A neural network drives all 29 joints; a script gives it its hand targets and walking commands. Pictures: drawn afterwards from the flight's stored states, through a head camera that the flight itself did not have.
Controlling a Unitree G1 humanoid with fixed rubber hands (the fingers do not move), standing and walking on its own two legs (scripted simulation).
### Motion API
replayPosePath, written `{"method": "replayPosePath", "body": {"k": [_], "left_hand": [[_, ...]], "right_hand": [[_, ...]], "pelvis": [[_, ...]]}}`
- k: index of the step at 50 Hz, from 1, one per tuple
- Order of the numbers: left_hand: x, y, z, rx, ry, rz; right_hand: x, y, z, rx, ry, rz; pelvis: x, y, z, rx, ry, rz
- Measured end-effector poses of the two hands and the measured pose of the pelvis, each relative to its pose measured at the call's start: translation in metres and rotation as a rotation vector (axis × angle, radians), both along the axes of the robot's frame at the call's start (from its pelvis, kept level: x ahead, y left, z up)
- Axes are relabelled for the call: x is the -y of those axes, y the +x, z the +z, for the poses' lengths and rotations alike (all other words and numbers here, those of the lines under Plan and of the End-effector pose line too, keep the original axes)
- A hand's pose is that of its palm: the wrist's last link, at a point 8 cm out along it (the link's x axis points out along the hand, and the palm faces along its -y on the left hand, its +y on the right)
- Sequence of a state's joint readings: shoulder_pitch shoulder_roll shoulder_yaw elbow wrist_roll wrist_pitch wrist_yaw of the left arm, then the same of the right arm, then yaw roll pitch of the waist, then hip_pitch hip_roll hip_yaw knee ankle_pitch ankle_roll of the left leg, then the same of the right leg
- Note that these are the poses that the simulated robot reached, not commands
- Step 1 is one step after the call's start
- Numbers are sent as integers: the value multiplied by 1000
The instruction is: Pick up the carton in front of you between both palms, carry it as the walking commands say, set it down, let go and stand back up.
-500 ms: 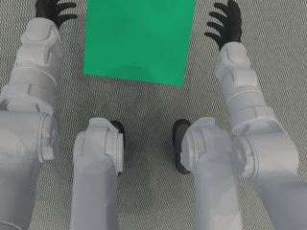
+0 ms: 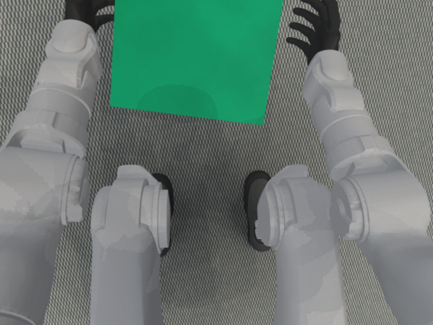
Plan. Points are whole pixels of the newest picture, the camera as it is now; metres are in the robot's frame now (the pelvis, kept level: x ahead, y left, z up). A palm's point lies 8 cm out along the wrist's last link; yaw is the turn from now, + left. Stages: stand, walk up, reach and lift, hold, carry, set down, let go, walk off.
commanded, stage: reach and lift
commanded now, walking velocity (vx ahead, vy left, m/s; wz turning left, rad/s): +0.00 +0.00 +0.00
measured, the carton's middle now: (195, 57) +0.49 +0.05 -0.25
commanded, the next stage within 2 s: none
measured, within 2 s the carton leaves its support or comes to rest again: leaves its support in 0.42 s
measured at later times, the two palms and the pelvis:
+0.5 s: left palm (98, 15) +0.52 +0.18 -0.16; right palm (313, 36) +0.51 -0.12 -0.15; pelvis +0.00 +0.00 -0.01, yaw +1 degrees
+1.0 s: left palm out of the picture +0.47 +0.19 +0.04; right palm (414, 16) +0.48 -0.11 +0.04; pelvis +0.00 -0.01 +0.11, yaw +4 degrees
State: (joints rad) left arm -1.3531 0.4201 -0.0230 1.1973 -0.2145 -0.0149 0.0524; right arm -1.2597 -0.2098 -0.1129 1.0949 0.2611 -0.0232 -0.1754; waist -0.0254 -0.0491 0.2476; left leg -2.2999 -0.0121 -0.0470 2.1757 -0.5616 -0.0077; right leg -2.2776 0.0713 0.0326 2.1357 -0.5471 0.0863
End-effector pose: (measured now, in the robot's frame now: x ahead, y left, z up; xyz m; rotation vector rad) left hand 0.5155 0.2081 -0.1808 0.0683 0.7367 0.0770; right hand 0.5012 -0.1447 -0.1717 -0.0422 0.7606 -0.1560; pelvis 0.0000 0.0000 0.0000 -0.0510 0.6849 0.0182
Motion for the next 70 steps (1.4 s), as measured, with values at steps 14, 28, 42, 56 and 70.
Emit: {"method": "replayPosePath", "body": {"k": [14,28,42,56,70], "left_hand": [[21,4,1,-17,-2,-30],[25,0,34,28,-14,-8],[13,-35,169,44,-36,70],[19,-50,249,60,-41,102],[23,-75,337,53,-57,137]], "right_hand": [[-30,10,4,14,23,-26],[-27,6,37,75,52,-62],[-39,-19,165,95,83,-32],[-33,-26,248,111,73,-7],[-30,-44,337,104,87,1]], "pelvis": [[3,-6,2,-3,0,1],[2,-2,-5,28,12,9],[7,-4,64,-2,10,53],[9,11,134,-31,22,55],[10,39,210,72,32,61]]}}
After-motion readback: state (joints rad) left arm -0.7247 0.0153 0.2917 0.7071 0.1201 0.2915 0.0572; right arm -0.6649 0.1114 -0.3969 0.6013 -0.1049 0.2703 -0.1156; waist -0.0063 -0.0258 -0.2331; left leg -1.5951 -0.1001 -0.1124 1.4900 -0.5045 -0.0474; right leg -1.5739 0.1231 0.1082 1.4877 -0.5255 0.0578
